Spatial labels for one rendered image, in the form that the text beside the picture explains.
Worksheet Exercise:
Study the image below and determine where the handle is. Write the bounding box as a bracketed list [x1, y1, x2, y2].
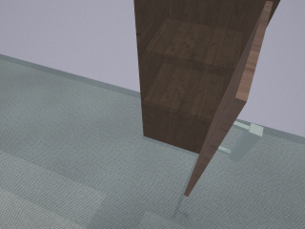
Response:
[217, 121, 264, 162]

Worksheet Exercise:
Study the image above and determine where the cupboard door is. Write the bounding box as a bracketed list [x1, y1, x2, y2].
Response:
[184, 1, 273, 197]

